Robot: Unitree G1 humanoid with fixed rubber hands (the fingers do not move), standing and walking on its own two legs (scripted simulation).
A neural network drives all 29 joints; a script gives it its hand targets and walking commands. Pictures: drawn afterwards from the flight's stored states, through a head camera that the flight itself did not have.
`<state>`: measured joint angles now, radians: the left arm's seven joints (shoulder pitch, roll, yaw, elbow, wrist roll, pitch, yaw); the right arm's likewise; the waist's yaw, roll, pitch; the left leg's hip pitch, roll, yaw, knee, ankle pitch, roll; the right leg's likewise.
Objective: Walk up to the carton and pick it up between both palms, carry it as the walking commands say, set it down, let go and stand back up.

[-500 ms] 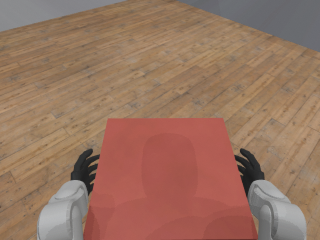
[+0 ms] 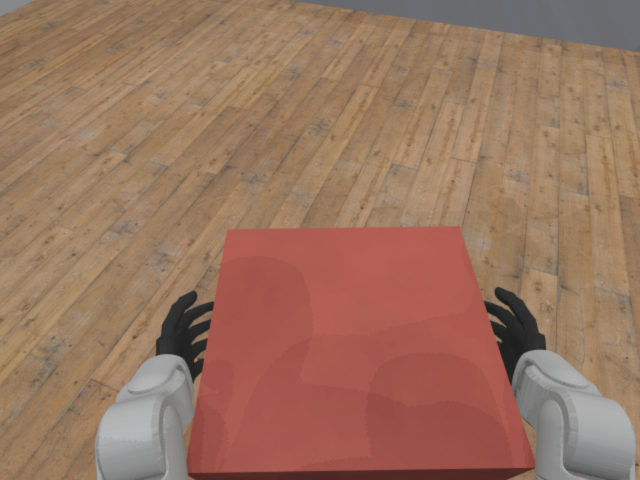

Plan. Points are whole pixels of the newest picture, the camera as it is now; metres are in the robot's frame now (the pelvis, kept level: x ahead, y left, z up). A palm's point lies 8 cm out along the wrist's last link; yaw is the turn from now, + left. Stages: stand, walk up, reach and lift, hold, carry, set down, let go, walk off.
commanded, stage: carry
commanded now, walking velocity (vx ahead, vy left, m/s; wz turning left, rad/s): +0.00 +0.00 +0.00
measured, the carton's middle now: (343, 375) +0.26 -0.02 -0.03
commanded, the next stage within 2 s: none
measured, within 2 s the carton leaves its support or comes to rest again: neither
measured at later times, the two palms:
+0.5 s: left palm (180, 362) +0.24 +0.15 +0.10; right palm (551, 356) +0.22 -0.22 +0.09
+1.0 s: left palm (177, 366) +0.24 +0.16 +0.08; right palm (535, 350) +0.23 -0.22 +0.08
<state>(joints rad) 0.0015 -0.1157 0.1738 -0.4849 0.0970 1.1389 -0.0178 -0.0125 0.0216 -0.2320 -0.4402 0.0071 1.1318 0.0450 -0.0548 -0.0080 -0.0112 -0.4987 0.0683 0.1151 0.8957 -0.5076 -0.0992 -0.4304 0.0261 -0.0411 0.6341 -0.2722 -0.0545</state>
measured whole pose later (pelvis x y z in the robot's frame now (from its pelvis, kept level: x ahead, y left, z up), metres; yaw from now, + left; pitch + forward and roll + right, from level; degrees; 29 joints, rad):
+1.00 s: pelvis -0.01 -0.03 +0.01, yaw -1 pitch +3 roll +1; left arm -0.05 -0.06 0.20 -0.31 0.08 1.11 -0.03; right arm -0.05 0.05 -0.20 -0.31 -0.08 1.10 0.04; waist 0.00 -0.01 -0.12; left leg -0.34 0.06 0.12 0.50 -0.22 -0.01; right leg -0.36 0.04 -0.09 0.49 -0.19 -0.08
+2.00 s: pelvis -0.01 -0.01 +0.01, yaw +0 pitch +3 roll +0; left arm -0.04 -0.05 0.19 -0.21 0.11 0.98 -0.04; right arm -0.04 0.05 -0.19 -0.20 -0.10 0.97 0.05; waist 0.00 -0.01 -0.12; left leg -0.33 0.03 0.12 0.50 -0.22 0.02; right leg -0.35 0.01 -0.09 0.48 -0.18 -0.05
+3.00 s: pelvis +0.00 +0.01 +0.01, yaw +0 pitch +3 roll +0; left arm -0.04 -0.05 0.17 -0.13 0.12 0.88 -0.04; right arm -0.05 0.04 -0.19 -0.12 -0.11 0.87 0.06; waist 0.00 -0.01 -0.12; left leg -0.31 0.00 0.13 0.49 -0.24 0.05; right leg -0.34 -0.02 -0.08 0.48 -0.20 -0.01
